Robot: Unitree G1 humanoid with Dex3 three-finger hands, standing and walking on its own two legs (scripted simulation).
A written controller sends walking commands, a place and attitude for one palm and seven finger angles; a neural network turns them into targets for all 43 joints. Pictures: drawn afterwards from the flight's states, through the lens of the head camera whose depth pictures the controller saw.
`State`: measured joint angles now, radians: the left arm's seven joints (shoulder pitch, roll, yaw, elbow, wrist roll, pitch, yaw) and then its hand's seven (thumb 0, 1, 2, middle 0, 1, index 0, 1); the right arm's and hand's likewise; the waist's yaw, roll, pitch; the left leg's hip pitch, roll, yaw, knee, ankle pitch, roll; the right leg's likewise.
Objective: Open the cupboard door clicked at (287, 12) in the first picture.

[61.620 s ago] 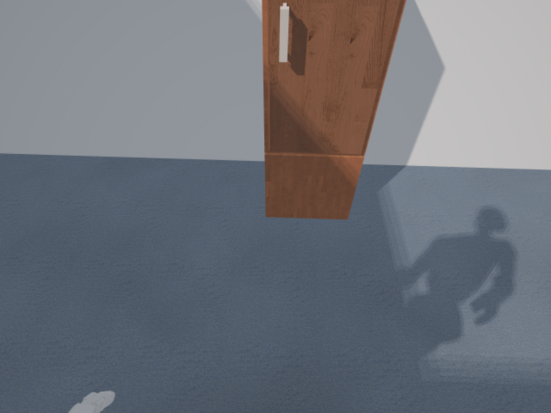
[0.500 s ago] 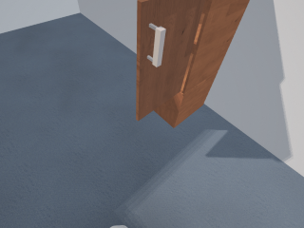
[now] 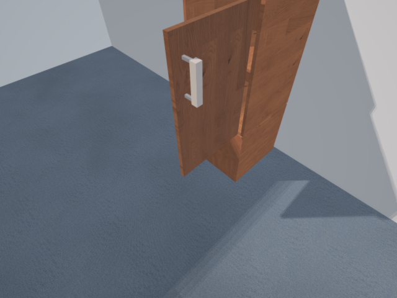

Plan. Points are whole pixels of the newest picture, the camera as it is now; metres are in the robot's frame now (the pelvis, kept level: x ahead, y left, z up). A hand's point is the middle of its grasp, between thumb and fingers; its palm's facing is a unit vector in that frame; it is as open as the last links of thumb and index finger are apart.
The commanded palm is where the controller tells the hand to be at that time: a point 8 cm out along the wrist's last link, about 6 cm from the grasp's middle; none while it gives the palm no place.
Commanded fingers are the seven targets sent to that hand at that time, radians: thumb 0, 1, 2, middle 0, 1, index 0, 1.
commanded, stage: let the arm hang, fingers relaxed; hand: left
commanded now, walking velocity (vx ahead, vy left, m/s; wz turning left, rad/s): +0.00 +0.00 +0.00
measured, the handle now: (191, 81) +0.65 +0.06 +0.10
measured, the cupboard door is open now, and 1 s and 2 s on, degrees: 91 91 91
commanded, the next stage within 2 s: look to check the result in 0.16 s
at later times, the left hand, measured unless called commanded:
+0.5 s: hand out of the picture +0.08 +0.21 -0.16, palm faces +0.00 -0.95 -0.33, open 7.4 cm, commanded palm none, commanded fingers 0.00 0.90 0.90 -0.20 -0.30 -0.20 -0.30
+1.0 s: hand out of the picture +0.09 +0.19 -0.16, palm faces -0.01 -0.95 -0.30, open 7.4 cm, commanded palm none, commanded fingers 0.00 0.90 0.90 -0.20 -0.30 -0.20 -0.30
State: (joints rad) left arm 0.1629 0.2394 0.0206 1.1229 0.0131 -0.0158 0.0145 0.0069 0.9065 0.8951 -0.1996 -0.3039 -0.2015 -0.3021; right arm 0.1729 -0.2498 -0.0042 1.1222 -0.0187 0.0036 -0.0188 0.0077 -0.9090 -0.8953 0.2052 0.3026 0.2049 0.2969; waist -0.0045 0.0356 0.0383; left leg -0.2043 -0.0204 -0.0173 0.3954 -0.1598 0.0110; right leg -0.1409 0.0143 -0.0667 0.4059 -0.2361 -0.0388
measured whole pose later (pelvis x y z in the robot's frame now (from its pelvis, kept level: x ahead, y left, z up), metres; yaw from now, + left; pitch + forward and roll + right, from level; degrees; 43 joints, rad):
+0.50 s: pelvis +0.03 -0.02 +0.00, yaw +0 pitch -1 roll +0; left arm 0.14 0.27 0.03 1.14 0.01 -0.02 0.02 0.01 0.90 0.89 -0.20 -0.30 -0.20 -0.30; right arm 0.14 -0.29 0.00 1.13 -0.02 0.01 -0.03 0.01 -0.91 -0.90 0.20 0.30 0.20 0.30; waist -0.01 0.03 0.06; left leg -0.15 0.00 -0.02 0.34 -0.17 -0.02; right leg -0.08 0.04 -0.06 0.33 -0.23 -0.06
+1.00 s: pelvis +0.03 -0.03 +0.00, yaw -1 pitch -2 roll +0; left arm 0.15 0.26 0.02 1.14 0.01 -0.02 0.02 0.01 0.90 0.89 -0.20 -0.30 -0.20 -0.30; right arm 0.14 -0.28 0.00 1.13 -0.01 0.01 -0.03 0.01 -0.91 -0.90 0.21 0.30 0.20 0.30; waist -0.01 0.02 0.06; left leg -0.12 0.02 -0.01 0.33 -0.18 -0.03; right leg -0.05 0.06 -0.06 0.31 -0.23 -0.07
